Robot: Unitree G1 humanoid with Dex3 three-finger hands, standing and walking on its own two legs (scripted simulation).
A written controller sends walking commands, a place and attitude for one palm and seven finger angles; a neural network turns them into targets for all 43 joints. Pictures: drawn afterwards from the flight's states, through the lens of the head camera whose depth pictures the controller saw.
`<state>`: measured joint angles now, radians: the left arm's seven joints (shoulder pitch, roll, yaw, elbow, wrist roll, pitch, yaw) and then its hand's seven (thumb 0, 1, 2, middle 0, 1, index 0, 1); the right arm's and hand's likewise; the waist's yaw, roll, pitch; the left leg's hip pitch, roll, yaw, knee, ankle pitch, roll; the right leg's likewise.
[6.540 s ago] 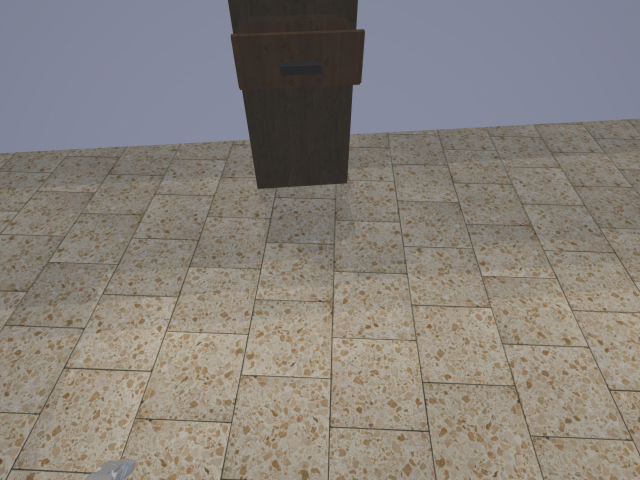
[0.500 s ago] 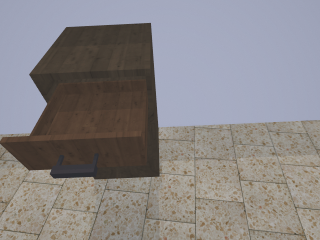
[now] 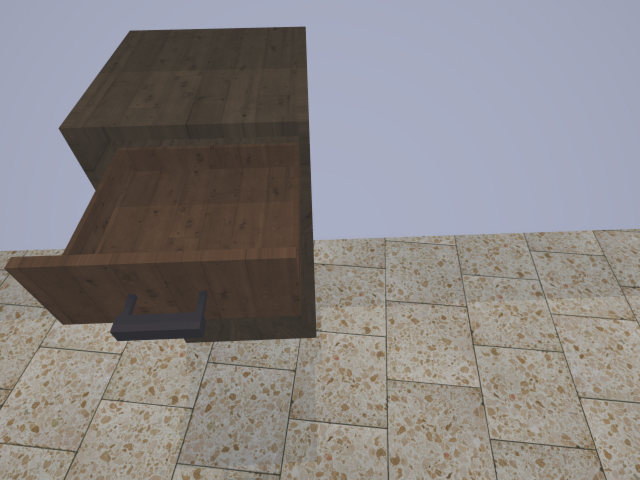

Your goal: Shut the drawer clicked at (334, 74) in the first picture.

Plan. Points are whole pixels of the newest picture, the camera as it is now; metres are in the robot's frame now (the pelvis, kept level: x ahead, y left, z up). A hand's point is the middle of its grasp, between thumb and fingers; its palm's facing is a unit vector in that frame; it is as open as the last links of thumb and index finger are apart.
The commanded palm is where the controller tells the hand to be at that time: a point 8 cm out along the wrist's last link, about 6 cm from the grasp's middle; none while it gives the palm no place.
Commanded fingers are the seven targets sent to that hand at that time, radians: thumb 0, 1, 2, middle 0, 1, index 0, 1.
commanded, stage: look again from close up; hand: left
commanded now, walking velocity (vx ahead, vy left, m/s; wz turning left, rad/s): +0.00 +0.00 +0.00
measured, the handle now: (163, 312) +0.35 +0.26 -0.03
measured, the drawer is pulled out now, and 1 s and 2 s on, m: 0.29 0.28 0.28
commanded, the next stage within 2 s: raise the hand and make a fist in 0.40 s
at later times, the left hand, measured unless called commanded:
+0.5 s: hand out of the picture +0.00 +0.22 -0.17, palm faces +0.01 -0.98 -0.20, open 7.4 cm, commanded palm +0.10 +0.27 -0.07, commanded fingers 0.00 0.90 0.90 -0.22 -0.32 -0.22 -0.32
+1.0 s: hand out of the picture +0.11 +0.22 -0.04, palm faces +0.25 -0.96 -0.10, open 5.5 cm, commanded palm +0.11 +0.27 -0.02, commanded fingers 0.00 0.90 0.90 -0.72 -0.86 -0.72 -0.86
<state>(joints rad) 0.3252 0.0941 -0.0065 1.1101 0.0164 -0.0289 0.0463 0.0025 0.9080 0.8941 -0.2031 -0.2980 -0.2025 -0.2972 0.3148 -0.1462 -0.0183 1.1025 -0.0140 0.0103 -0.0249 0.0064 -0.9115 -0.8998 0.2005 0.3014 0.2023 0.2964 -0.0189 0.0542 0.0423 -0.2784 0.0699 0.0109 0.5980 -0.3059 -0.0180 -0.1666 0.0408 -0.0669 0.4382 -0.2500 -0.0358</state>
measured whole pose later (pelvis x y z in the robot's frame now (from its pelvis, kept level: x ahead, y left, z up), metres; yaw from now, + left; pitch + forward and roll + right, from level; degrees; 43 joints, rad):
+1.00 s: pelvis -0.01 -0.01 -0.08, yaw +3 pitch +13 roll -2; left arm 0.69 0.19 0.22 -0.03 -0.28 -0.60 -0.26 0.02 0.90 0.89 -0.52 -0.65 -0.53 -0.66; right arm 0.11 -0.27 -0.09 0.55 0.00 -0.27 -0.02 0.01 -0.91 -0.90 0.20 0.30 0.20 0.30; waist 0.07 -0.02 -0.14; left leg -0.85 0.04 -0.06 1.13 -0.50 -0.03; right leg -0.76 0.00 -0.14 1.10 -0.56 -0.06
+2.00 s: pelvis +0.00 +0.04 -0.05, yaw +2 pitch +7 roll -3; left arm 0.68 0.21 0.08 -0.45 -0.23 -0.19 -0.14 0.02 0.90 0.90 -1.39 -1.59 -1.39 -1.59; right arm 0.24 -0.20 0.05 0.47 0.03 -0.22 -0.02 0.01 -0.90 -0.90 0.21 0.30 0.21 0.30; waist 0.04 0.04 -0.13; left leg -0.61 0.00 0.00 0.95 -0.46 0.05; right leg -0.52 -0.03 -0.08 0.87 -0.47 0.02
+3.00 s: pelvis +0.00 +0.00 -0.05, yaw +2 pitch +10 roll -1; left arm 0.43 0.23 0.24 -0.03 -0.32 -0.33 -0.29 0.01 0.90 0.90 -1.40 -1.60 -1.40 -1.60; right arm 0.23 -0.24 0.00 0.60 0.03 -0.24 -0.07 0.02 -0.91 -0.90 0.20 0.30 0.21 0.30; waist 0.00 0.04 -0.11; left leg -0.67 0.03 -0.02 0.94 -0.44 -0.01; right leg -0.60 0.00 -0.10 0.91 -0.48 -0.03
